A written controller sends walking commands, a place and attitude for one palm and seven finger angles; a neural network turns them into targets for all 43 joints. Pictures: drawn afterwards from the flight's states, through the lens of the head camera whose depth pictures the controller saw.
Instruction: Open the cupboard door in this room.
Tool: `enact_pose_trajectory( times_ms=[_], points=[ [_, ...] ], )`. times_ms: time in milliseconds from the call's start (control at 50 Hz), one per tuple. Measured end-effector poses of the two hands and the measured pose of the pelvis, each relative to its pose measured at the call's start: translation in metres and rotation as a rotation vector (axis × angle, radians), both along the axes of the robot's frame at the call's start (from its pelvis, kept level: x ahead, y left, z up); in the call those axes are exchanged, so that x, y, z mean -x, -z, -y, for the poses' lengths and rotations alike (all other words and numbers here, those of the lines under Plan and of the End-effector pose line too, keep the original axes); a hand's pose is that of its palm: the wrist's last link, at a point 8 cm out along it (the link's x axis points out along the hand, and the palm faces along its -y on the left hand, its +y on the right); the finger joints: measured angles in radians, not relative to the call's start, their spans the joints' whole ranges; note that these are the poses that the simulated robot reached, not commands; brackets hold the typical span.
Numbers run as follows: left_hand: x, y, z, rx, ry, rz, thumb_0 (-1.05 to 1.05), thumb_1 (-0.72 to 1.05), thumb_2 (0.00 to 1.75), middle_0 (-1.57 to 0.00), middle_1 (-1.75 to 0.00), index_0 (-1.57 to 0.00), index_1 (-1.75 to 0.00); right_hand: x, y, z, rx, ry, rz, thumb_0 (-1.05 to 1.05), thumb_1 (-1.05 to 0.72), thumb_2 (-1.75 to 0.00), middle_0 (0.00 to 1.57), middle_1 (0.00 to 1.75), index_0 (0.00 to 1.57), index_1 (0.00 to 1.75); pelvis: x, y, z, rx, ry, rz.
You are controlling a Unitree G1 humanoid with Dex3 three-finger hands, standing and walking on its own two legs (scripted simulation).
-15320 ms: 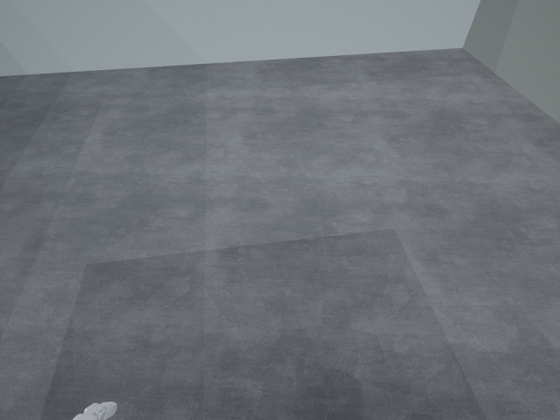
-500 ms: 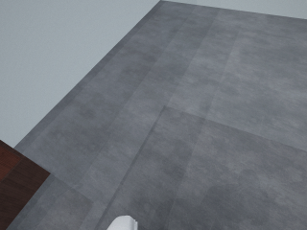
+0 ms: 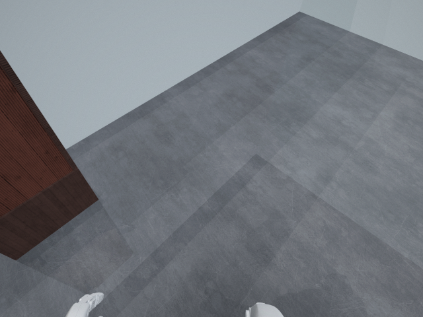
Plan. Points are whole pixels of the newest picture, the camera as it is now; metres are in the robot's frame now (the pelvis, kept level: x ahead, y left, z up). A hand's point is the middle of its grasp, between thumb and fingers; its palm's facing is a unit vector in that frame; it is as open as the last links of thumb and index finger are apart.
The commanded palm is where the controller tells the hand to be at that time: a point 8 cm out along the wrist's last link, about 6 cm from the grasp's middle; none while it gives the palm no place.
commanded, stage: turn to face it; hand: left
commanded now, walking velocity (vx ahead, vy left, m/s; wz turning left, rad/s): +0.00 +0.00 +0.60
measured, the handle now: out of the picture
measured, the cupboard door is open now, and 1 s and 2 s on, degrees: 0 0 0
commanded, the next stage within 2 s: take the last steps up to it in 1.26 s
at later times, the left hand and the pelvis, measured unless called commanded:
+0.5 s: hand out of the picture +0.01 +0.16 -0.15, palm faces +0.31 -0.91 -0.28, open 7.4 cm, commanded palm none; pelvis +0.00 -0.05 +0.00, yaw +19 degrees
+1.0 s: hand out of the picture -0.07 +0.23 -0.17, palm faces +0.56 -0.80 -0.24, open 7.4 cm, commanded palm none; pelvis -0.03 +0.00 +0.00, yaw +33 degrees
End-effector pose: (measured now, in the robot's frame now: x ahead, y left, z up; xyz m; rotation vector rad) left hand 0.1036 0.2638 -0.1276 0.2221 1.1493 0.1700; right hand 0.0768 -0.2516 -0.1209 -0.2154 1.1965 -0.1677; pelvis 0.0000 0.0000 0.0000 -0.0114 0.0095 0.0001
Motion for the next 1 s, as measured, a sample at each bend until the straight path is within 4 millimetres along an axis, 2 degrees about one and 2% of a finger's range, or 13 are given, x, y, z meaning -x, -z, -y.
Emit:
enact_pose_trajectory(
  times_ms=[100, 180, 280, 400, 520, 640, 680, 720, 780, 860, 1000],
  points=[
    [-0.024, -0.011, 0.025, -0.016, 0.003, 0.08, 0.0, 0.91, 0.89, -0.2, -0.3, -0.2, -0.3, 0.02, 0.017, 0.021, -0.025, 0.009, -0.072, 0.01, -0.91, -0.9, 0.21, 0.3, 0.21, 0.3, -0.001, 0.004, 0.02, -0.015, -0.056, -0.005],
    [-0.024, -0.019, 0.046, -0.047, -0.005, 0.132, 0.0, 0.91, 0.89, -0.2, -0.3, -0.2, -0.3, 0.026, 0.037, 0.044, -0.045, 0.003, -0.117, 0.01, -0.91, -0.9, 0.21, 0.3, 0.21, 0.3, -0.002, 0.012, 0.04, -0.024, -0.11, 0.0],
    [0.011, -0.03, 0.061, -0.06, -0.081, 0.104, 0.0, 0.91, 0.89, -0.2, -0.3, -0.2, -0.3, 0.015, 0.038, 0.061, -0.053, -0.057, -0.15, 0.01, -0.91, -0.9, 0.2, 0.3, 0.2, 0.3, -0.001, 0.004, 0.051, -0.052, -0.185, 0.019],
    [0.064, -0.025, 0.067, -0.042, -0.206, 0.033, 0.0, 0.9, 0.89, -0.21, -0.3, -0.21, -0.3, -0.01, 0.03, 0.062, -0.046, -0.154, -0.157, 0.01, -0.91, -0.9, 0.2, 0.3, 0.2, 0.3, 0.0, -0.001, 0.058, -0.059, -0.269, 0.022],
    [0.129, -0.007, 0.064, -0.006, -0.338, -0.06, 0.0, 0.9, 0.89, -0.21, -0.3, -0.21, -0.3, -0.054, 0.021, 0.038, -0.013, -0.28, -0.12, 0.01, -0.91, -0.9, 0.2, 0.3, 0.2, 0.3, 0.005, 0.001, 0.05, -0.046, -0.346, 0.018],
    [0.199, 0.023, 0.043, 0.039, -0.477, -0.147, 0.0, 0.9, 0.89, -0.21, -0.3, -0.21, -0.3, -0.105, 0.011, -0.017, 0.028, -0.435, 0.001, 0.01, -0.91, -0.9, 0.2, 0.3, 0.2, 0.3, 0.014, 0.015, 0.026, -0.009, -0.43, 0.012],
    [0.218, 0.034, 0.033, 0.052, -0.52, -0.175, 0.0, 0.9, 0.89, -0.2, -0.3, -0.2, -0.3, -0.117, 0.006, -0.037, 0.036, -0.478, 0.048, 0.01, -0.91, -0.9, 0.2, 0.3, 0.2, 0.3, 0.018, 0.02, 0.018, -0.015, -0.45, 0.01],
    [0.23, 0.035, 0.026, 0.058, -0.544, -0.202, 0.01, 0.91, 0.89, -0.2, -0.3, -0.2, -0.3, -0.121, -0.002, -0.053, 0.038, -0.512, 0.077, 0.01, -0.91, -0.9, 0.2, 0.3, 0.2, 0.3, 0.021, 0.017, 0.013, -0.006, -0.46, 0.015],
    [0.233, 0.028, 0.017, 0.065, -0.572, -0.19, 0.01, 0.91, 0.89, -0.2, -0.3, -0.2, -0.3, -0.12, -0.012, -0.068, 0.048, -0.542, 0.087, 0.0, -0.91, -0.9, 0.2, 0.3, 0.2, 0.3, 0.025, 0.007, 0.006, 0.018, -0.493, 0.019],
    [0.225, 0.016, 0.007, 0.059, -0.588, -0.117, 0.01, 0.91, 0.89, -0.2, -0.3, -0.2, -0.3, -0.112, -0.017, -0.08, 0.042, -0.568, 0.066, 0.0, -0.91, -0.9, 0.2, 0.3, 0.21, 0.3, 0.028, -0.001, 0.0, 0.028, -0.528, 0.021],
    [0.204, 0.006, 0.002, 0.033, -0.601, -0.036, 0.0, 0.91, 0.89, -0.2, -0.3, -0.2, -0.3, -0.092, -0.009, -0.08, 0.011, -0.569, 0.014, 0.01, -0.91, -0.9, 0.21, 0.3, 0.21, 0.3, 0.026, -0.004, 0.003, 0.014, -0.577, 0.02]
  ],
)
